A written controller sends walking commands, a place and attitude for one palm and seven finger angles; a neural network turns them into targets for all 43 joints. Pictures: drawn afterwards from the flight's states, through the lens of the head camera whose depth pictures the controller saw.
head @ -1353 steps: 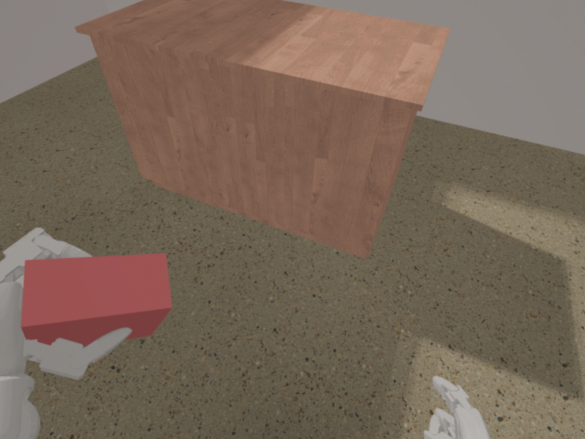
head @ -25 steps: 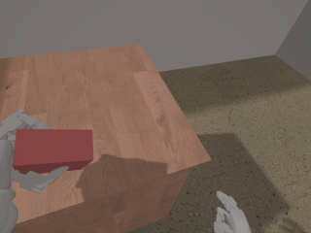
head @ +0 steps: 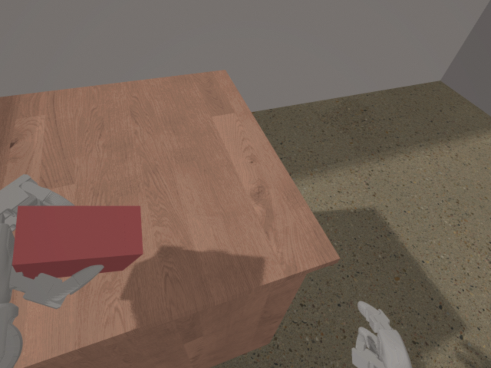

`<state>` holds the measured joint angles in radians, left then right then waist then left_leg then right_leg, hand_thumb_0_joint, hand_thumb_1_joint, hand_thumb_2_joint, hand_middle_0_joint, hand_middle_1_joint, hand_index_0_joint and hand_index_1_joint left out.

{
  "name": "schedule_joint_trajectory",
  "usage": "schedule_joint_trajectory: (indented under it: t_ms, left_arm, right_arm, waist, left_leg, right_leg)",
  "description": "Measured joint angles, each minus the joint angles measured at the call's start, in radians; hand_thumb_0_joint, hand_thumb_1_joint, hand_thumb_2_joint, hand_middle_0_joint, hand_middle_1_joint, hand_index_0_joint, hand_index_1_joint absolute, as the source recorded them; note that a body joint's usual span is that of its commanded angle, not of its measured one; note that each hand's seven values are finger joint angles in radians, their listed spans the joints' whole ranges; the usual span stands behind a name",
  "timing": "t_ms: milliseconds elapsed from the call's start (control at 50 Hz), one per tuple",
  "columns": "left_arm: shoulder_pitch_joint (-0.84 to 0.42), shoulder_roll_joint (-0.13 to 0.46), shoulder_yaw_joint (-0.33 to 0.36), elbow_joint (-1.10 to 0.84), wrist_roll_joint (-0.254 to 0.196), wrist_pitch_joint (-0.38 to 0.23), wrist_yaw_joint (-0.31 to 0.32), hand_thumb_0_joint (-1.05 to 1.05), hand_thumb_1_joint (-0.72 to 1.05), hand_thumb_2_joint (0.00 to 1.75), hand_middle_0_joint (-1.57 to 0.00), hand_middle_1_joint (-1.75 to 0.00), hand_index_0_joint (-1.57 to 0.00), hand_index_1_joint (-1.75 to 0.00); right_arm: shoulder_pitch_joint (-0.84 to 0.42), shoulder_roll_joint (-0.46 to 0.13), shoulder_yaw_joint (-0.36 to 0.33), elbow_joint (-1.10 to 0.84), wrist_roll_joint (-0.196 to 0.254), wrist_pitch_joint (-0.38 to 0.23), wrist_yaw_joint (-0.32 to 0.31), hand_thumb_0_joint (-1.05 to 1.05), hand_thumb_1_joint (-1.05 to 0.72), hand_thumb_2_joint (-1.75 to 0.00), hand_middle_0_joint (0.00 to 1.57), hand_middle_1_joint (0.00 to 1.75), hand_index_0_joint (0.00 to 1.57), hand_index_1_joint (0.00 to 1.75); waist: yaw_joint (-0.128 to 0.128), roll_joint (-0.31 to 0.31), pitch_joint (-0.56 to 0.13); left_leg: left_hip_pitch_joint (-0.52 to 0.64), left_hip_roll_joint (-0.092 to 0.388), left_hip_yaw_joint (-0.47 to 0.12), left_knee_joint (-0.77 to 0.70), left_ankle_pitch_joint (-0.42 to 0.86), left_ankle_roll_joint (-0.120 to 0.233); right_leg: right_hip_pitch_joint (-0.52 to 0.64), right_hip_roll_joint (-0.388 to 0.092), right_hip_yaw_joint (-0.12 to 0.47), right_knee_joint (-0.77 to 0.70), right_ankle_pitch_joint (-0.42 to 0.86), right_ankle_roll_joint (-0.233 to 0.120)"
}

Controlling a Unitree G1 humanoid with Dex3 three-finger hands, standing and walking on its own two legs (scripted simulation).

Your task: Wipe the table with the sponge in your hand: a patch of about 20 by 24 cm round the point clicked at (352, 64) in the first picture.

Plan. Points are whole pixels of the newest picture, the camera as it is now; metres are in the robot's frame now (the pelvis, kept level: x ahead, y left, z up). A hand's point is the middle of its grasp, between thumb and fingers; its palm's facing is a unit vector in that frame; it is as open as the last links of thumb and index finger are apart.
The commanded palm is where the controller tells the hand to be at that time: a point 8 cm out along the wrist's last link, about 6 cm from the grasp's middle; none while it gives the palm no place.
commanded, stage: look again from close up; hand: left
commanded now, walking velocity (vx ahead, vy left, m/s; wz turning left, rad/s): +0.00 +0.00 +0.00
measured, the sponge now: (97, 243) +0.23 +0.22 +0.13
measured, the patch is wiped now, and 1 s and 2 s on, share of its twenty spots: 0.00 0.00 0.00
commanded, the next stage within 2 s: shuffle to correct the standing spot in 0.14 s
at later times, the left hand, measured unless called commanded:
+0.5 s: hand (86, 237) +0.23 +0.22 +0.15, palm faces +0.38 -0.85 -0.37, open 9.9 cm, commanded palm +0.16 +0.25 +0.17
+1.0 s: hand (139, 243) +0.23 +0.16 +0.16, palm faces +0.34 -0.87 -0.37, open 9.9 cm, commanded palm +0.17 +0.20 +0.17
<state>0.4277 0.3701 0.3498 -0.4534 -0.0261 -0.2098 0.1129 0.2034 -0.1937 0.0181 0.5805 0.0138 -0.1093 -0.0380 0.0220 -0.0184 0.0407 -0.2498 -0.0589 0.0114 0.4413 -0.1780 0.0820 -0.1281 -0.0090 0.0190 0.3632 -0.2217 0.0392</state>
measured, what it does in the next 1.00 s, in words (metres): shifts its weight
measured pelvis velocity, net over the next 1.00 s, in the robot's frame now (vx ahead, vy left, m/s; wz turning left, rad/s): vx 0.01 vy -0.08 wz -0.01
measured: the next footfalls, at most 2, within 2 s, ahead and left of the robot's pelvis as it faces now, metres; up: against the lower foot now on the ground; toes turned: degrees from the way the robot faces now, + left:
none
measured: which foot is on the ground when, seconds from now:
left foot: down 0.00-1.00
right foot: down 0.00-1.00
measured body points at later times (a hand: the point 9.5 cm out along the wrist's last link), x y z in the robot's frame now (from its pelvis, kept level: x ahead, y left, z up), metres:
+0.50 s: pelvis +0.00 -0.03 +0.00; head +0.02 -0.01 +0.45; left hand +0.20 +0.26 +0.17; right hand +0.18 -0.25 -0.07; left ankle +0.04 +0.06 -0.74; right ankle -0.02 -0.15 -0.74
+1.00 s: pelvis +0.01 -0.08 -0.01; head +0.03 -0.07 +0.44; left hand +0.20 +0.20 +0.18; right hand +0.17 -0.33 -0.09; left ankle +0.04 +0.06 -0.74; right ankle -0.02 -0.15 -0.74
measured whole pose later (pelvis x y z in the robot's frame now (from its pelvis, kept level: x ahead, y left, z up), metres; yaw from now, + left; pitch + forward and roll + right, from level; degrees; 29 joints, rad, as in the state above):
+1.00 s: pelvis +0.01 -0.08 -0.01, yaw -1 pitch +0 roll -2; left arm 0.47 0.37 0.35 -0.51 -0.09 -0.13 0.10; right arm 0.20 -0.22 -0.03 0.57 0.03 -0.04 -0.05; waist 0.00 0.01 0.04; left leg -0.30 0.05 -0.03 0.55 -0.24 -0.03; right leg -0.18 0.11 -0.01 0.45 -0.27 -0.07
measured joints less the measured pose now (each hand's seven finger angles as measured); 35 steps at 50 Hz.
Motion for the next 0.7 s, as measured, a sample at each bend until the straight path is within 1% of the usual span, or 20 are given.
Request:
schedule_joint_trajectory:
  t_ms: [140,220,400,560,700]
  left_arm:
    - [-0.002,-0.018,-0.011,0.019,0.001,0.007,0.002,-0.01,-0.49,1.04,-0.76,-1.36,-0.75,-1.36]
    - [-0.002,-0.023,-0.017,0.024,0.001,0.012,0.003,-0.01,-0.49,1.04,-0.76,-1.36,-0.75,-1.36]
    - [-0.008,-0.013,-0.007,0.029,-0.008,0.021,0.002,-0.01,-0.49,1.04,-0.76,-1.36,-0.75,-1.36]
    - [-0.011,-0.007,-0.001,-0.009,-0.018,0.042,0.0,-0.01,-0.49,1.04,-0.76,-1.36,-0.75,-1.36]
    - [0.017,0.012,0.007,-0.045,-0.038,0.053,-0.009,-0.01,-0.49,1.04,-0.76,-1.36,-0.75,-1.36]
  right_arm:
    - [0.014,0.0,0.002,0.015,0.002,0.003,-0.003,0.01,-0.9,-0.9,0.21,0.3,0.2,0.3]
    - [0.014,-0.001,0.001,0.019,0.003,0.005,-0.005,0.01,-0.9,-0.9,0.21,0.3,0.2,0.3]
    - [0.006,0.001,-0.004,0.011,0.003,0.014,-0.008,0.01,-0.9,-0.9,0.2,0.3,0.2,0.3]
    - [-0.004,0.009,-0.01,-0.011,0.006,0.023,0.004,0.01,-0.9,-0.9,0.2,0.3,0.2,0.3]
    - [-0.011,0.005,-0.018,-0.019,0.01,0.042,0.008,0.01,-0.9,-0.9,0.2,0.3,0.2,0.3]
  waist:
    - [0.003,0.016,-0.004]
    - [0.0,0.02,-0.005]
    - [-0.001,0.009,-0.004]
    - [-0.007,0.0,0.01]
    - [-0.013,0.013,0.01]
  left_leg:
    - [0.003,0.004,-0.006,-0.006,0.005,-0.006]
    - [0.005,0.008,-0.009,-0.007,0.005,-0.01]
    - [0.012,0.018,-0.006,-0.026,0.011,-0.024]
    - [0.002,0.04,-0.012,-0.017,0.003,-0.048]
    - [-0.013,0.071,-0.023,0.02,-0.021,-0.075]
  right_leg:
    - [0.005,0.005,-0.006,-0.006,0.003,-0.005]
    - [0.007,0.009,-0.008,-0.008,0.004,-0.009]
    - [0.0,0.018,-0.003,-0.005,0.002,-0.022]
    - [-0.011,0.04,-0.007,0.006,-0.006,-0.044]
    - [-0.016,0.073,-0.015,0.017,-0.015,-0.07]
